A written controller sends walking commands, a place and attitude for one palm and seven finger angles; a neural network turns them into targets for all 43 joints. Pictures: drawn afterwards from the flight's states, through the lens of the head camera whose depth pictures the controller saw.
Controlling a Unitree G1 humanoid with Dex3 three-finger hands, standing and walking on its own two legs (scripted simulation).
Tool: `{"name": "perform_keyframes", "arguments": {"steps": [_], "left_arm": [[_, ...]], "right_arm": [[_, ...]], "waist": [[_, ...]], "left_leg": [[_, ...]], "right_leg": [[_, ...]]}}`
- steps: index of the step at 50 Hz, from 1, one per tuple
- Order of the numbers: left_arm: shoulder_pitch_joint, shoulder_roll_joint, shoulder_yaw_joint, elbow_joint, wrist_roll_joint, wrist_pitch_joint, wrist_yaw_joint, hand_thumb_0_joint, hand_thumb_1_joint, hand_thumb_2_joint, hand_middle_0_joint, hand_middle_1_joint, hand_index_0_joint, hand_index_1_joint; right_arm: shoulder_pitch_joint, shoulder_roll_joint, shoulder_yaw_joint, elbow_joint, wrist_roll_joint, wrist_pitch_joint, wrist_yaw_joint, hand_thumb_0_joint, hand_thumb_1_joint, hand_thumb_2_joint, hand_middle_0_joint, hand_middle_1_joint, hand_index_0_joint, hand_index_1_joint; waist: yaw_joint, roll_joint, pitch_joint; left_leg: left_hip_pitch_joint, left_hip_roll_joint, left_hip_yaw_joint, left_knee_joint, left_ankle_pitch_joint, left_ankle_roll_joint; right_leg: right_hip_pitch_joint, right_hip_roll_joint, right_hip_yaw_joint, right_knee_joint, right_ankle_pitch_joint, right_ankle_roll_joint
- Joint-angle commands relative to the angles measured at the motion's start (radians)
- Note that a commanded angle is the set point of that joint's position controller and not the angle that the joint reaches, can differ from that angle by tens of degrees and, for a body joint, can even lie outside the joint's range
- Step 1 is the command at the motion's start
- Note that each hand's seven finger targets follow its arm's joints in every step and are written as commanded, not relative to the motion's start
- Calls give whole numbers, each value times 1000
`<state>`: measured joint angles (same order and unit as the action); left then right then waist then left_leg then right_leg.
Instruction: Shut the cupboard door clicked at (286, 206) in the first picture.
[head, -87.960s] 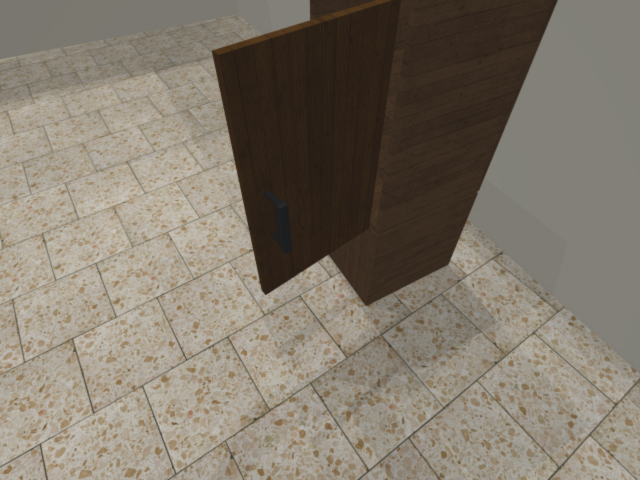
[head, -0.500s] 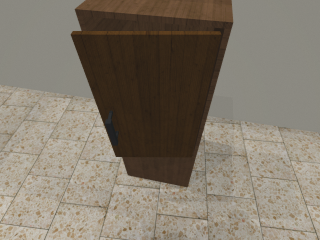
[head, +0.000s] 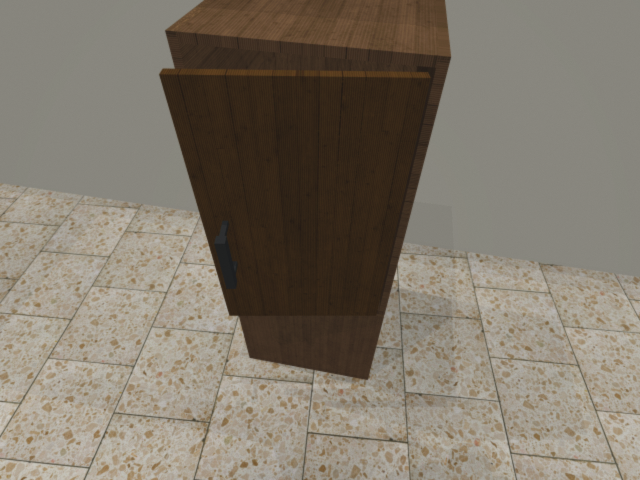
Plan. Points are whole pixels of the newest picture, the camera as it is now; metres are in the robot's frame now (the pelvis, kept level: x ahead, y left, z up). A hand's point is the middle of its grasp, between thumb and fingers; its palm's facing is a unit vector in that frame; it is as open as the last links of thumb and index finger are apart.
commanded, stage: look again from close up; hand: left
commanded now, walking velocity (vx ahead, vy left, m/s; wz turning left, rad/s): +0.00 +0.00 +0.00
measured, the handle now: (228, 255) +0.52 +0.19 -0.08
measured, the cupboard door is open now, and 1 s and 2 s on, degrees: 11 11 11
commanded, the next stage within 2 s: shuffle to correct the standing spot in 0.28 s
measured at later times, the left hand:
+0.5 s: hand out of the picture -0.04 +0.16 -0.18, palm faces +0.04 -0.99 -0.13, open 7.4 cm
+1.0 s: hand out of the picture +0.03 +0.15 -0.18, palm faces +0.06 -0.99 -0.13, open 7.4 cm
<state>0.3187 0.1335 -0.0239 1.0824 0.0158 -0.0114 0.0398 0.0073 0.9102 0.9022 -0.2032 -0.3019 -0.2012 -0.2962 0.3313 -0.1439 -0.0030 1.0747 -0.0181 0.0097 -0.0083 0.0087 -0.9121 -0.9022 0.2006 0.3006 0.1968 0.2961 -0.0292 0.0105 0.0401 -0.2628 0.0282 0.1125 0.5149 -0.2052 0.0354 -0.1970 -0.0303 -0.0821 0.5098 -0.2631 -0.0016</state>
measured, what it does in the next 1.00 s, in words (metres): shifts its weight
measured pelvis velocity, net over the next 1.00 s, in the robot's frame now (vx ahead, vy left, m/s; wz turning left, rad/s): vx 0.07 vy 0.00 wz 0.01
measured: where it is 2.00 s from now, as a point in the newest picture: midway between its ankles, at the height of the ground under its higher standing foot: outside the picture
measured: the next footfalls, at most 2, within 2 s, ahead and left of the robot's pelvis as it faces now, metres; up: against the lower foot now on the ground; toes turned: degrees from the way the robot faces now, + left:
none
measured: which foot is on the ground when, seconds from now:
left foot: down 0.00-1.00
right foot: down 0.00-1.00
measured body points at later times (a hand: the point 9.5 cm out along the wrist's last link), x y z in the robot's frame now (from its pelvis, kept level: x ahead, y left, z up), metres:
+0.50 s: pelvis +0.00 +0.01 +0.00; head -0.01 +0.02 +0.45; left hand -0.04 +0.21 -0.16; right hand +0.01 -0.22 -0.15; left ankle +0.05 +0.10 -0.73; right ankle +0.01 -0.12 -0.73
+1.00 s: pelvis +0.07 +0.00 +0.00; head +0.08 +0.01 +0.45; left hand +0.03 +0.20 -0.17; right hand +0.07 -0.22 -0.16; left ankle +0.05 +0.10 -0.73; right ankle +0.01 -0.12 -0.73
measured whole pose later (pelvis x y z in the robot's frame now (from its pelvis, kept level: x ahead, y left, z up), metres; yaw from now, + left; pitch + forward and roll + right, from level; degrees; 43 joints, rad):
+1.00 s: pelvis +0.07 +0.00 +0.00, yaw +0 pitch +0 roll +0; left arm 0.38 0.12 0.01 1.10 0.02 -0.04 0.04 0.00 0.91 0.90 -0.20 -0.30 -0.20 -0.30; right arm 0.29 -0.13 -0.01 1.13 -0.01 -0.03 -0.04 0.02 -0.93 -0.90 0.20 0.30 0.20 0.30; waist 0.00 -0.03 0.01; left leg -0.23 0.02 0.10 0.56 -0.32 0.03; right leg -0.16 -0.02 -0.06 0.55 -0.36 0.00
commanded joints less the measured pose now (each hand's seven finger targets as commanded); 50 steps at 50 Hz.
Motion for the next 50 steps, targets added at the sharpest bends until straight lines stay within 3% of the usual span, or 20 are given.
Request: {"name": "perform_keyframes", "arguments": {"steps": [1,4,11,19,24,28,31,34,36,38,41,42,43,44,45,46,47,48,50], "left_arm": [[51,106,29,-60,4,-3,5,0,900,900,-200,-300,-200,-300],[78,95,33,-68,7,2,4,0,900,900,-200,-300,-200,-300],[111,76,34,-72,8,-2,1,0,900,900,-200,-300,-200,-300],[121,76,29,-54,6,-15,0,0,900,900,-200,-300,-200,-300],[143,78,33,-34,10,-11,-8,0,900,900,-200,-300,-200,-300],[155,75,40,-27,9,-12,-15,0,900,900,-200,-300,-200,-300],[154,65,42,-28,8,-18,-19,0,900,900,-200,-300,-200,-300],[155,51,43,-32,14,-17,-23,0,900,900,-200,-300,-200,-300],[166,39,42,-30,15,-20,-26,0,900,900,-200,-300,-200,-300],[182,40,44,-25,14,-27,-26,0,900,900,-200,-300,-200,-300],[204,64,53,-11,9,-37,-20,0,900,900,-200,-300,-200,-300],[213,79,57,-6,8,-39,-16,0,900,900,-200,-300,-200,-300],[228,88,62,3,7,-40,-9,0,900,900,-200,-300,-200,-300],[227,93,61,9,4,-41,-5,0,900,900,-200,-300,-200,-300],[209,92,57,6,3,-41,-1,0,900,900,-200,-300,-200,-300],[188,83,52,4,2,-40,2,0,900,900,-200,-300,-200,-300],[172,76,46,-2,1,-38,8,0,900,900,-200,-300,-200,-300],[155,82,44,-8,-3,-35,13,0,900,900,-200,-300,-200,-300],[126,91,48,-23,-6,-23,21,0,900,900,-200,-300,-200,-300]], "right_arm": [[18,-108,-21,-75,-4,-11,-3,0,-900,-900,200,300,200,300],[23,-109,-24,-82,-7,-11,-3,0,-900,-900,200,300,200,300],[19,-106,-25,-76,-4,-15,-4,0,-900,-900,200,300,200,300],[15,-97,-18,-48,3,-27,-5,0,-900,-900,200,300,200,300],[9,-98,-20,-34,-4,-20,-4,0,-900,-900,200,300,200,300],[8,-93,-23,-32,-5,-25,-4,0,-900,-900,200,300,200,300],[24,-98,-26,-28,-4,-37,-6,0,-900,-900,200,300,200,300],[34,-120,-37,-24,-2,-41,-8,0,-900,-900,200,300,200,300],[29,-125,-41,-25,-1,-43,-9,0,-900,-900,200,300,200,300],[21,-110,-39,-28,1,-49,-10,0,-900,-900,200,300,200,300],[5,-72,-31,-35,4,-60,-8,0,-900,-900,200,300,200,300],[-4,-50,-24,-38,4,-63,-8,0,-900,-900,200,300,200,300],[-18,-34,-16,-38,2,-67,-10,0,-900,-900,200,300,200,300],[-21,-23,-10,-34,1,-67,-12,0,-900,-900,200,300,200,300],[-8,-17,-5,-21,4,-65,-15,0,-900,-900,200,300,200,300],[13,-26,-2,-2,7,-64,-21,0,-900,-900,200,300,200,300],[32,-39,-5,19,10,-66,-28,0,-900,-900,200,300,200,300],[44,-58,-8,28,12,-64,-36,0,-900,-900,200,300,200,300],[43,-83,-16,29,15,-51,-44,0,-900,-900,200,300,200,300]], "waist": [[16,-4,99],[25,-3,84],[31,-6,69],[24,-16,42],[29,-28,72],[30,-5,93],[26,12,74],[30,79,91],[38,65,104],[48,19,87],[50,-78,60],[54,-143,60],[56,-186,41],[50,-177,15],[38,-154,-9],[26,-112,-38],[22,-43,-55],[20,6,-63],[21,35,-65]], "left_leg": [[-106,69,-169,-169,-256,2],[-139,79,-190,-204,-313,9],[-127,85,-202,-225,-311,13],[-54,81,-174,-203,-191,6],[-82,65,-157,-168,-335,8],[-91,65,-157,-151,-348,16],[-73,89,-184,-174,-347,30],[-83,145,-251,-253,-440,59],[-91,164,-268,-259,-422,75],[-105,141,-236,-212,-345,70],[-114,64,-118,-57,-154,41],[-148,27,-60,11,-65,27],[-158,3,-17,71,-16,10],[-136,0,-7,84,2,-3],[-86,11,-18,48,55,-10],[-7,30,-41,1,199,-12],[70,50,-54,3,433,-4],[120,66,-60,25,617,3],[166,100,-88,14,759,12]], "right_leg": [[-131,-67,103,-122,-229,-46],[-107,-55,80,-97,-206,-39],[-107,-54,82,-102,-161,-34],[-100,-73,107,-142,-74,-32],[-127,-69,123,-164,-277,-43],[-144,-62,127,-145,-284,-56],[-131,-46,101,-93,-225,-59],[-133,-13,32,-9,-182,-50],[-117,-5,19,9,-125,-50],[-69,-20,46,-27,-93,-57],[-4,-82,144,-101,-28,-81],[49,-113,175,-120,71,-92],[90,-153,211,-122,258,-103],[115,-181,215,-103,456,-110],[123,-172,177,-61,630,-100],[114,-138,123,-10,743,-71],[85,-109,89,26,795,-38],[68,-98,76,29,757,-15],[39,-83,69,19,570,-7]]}}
